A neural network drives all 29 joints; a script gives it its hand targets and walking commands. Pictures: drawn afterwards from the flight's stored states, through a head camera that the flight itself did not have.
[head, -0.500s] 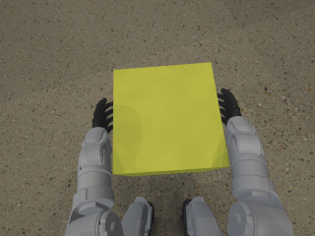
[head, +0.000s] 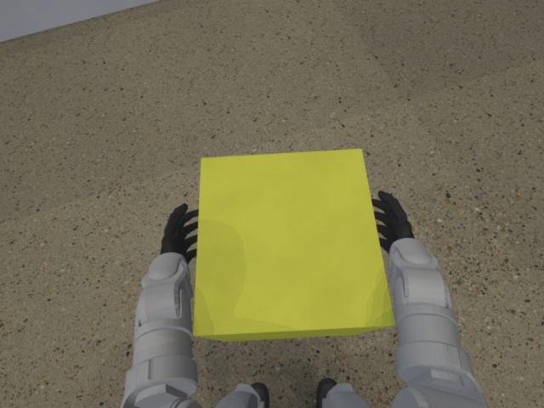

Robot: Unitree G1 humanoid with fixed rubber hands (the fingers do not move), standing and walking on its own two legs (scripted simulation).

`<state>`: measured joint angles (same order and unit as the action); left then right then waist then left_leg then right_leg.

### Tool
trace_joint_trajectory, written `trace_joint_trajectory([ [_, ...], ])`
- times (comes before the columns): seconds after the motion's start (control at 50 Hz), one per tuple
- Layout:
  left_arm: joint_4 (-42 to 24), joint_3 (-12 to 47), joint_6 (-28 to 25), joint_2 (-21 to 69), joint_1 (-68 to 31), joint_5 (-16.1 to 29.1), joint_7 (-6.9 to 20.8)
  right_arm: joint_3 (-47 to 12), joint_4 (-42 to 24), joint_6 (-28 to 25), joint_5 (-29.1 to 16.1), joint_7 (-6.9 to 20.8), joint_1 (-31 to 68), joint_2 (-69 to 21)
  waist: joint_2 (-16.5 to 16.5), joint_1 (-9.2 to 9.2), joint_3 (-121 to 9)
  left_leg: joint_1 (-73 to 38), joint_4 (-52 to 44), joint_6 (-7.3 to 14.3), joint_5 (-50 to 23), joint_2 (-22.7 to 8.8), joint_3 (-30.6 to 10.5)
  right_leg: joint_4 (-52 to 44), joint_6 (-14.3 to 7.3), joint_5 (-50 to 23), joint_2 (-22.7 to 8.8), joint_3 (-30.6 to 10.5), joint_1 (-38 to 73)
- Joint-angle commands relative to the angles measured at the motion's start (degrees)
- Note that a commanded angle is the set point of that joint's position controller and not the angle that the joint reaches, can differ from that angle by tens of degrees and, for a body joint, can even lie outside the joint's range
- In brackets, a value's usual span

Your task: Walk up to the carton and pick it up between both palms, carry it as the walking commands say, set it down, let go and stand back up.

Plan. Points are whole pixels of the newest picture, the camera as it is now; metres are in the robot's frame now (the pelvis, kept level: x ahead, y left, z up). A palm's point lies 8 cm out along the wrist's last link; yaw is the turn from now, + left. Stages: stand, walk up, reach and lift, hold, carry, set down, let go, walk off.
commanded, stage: reach and lift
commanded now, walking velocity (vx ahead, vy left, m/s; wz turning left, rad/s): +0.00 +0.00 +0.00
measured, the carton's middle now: (285, 256) +0.37 +0.02 -0.10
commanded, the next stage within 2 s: none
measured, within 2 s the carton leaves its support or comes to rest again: neither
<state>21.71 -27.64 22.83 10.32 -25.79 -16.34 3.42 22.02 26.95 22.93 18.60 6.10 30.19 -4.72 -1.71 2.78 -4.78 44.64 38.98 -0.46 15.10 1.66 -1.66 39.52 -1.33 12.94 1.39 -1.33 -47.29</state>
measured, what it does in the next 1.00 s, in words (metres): stands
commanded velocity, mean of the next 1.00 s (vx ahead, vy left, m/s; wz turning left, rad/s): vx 0.00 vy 0.00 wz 0.00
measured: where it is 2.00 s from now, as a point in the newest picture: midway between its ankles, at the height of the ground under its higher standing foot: outside the picture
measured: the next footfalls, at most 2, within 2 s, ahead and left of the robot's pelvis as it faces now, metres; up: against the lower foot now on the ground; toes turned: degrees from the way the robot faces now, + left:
none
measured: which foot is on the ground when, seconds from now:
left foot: down 0.00-1.00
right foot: down 0.00-1.00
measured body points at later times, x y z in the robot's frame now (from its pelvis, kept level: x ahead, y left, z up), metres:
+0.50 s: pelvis +0.02 +0.00 +0.03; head +0.06 -0.02 +0.48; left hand +0.33 +0.19 +0.03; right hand +0.36 -0.15 +0.02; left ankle +0.02 +0.13 -0.71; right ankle +0.05 -0.10 -0.71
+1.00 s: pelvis +0.02 +0.00 +0.04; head -0.02 -0.01 +0.49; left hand +0.31 +0.19 +0.08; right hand +0.34 -0.15 +0.08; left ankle +0.02 +0.13 -0.71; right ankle +0.05 -0.10 -0.71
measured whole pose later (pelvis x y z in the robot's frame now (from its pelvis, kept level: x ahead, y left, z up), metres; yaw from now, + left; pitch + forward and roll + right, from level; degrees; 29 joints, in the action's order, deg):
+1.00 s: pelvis +0.02 +0.00 +0.04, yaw +0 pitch -6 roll +0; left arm 12.5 -19.2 40.7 8.8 -15.6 -15.7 3.3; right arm 16.5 16.0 39.9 17.0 5.1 18.4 -6.5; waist -1.1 2.4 0.7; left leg 3.1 19.3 -0.2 10.7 0.8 -2.7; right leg 20.1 -1.6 8.9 1.7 -1.0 -5.6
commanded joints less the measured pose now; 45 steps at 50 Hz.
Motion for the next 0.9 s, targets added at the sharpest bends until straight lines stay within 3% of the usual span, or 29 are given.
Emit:
trace_joint_trajectory([
  [0.0,3.15,35.22,-0.24,49.0,-28.81,9.25,14.61,-32.03,2.55,-1.17,-8.79,14.15,23.77,-52.54,3.36,-0.13,-32.63,-12.98,-5.55,0.42,-13.69,3.87,-0.96,-3.96,0.58,-16.43,2.64,-3.1,29.4],
  [0.44,-2.57,39.53,5.25,49.73,-18.46,11.11,11.57,-36.09,-5.77,3.93,-10.84,13.04,15.43,-50.46,2.29,0.06,-20.47,-31.59,-16.71,0.38,-17.93,3.17,-2.53,-14.95,0.09,-16.93,2.7,-3.1,41.54],
  [0.58,-5.56,40.67,8.93,48.75,-17.73,12.31,11.02,-37.9,-8.2,7.33,-12.87,12.42,15.35,-50.51,2.29,0.77,-16.08,-35.14,-19.11,0.52,-16.74,2.99,-2.65,-17.46,-0.05,-15.2,2.62,-3.37,44.44],
  [0.88,-10.02,41.05,16.59,45.43,-18.7,13.02,10.87,-38.08,-12.75,14.9,-14.94,11.04,15.23,-50.03,1.88,-0.24,-7.1,-38.5,-23.19,1.01,-9.43,2.51,-2.44,-22.0,-0.1,-9.27,2.07,-3.55,49.01],
])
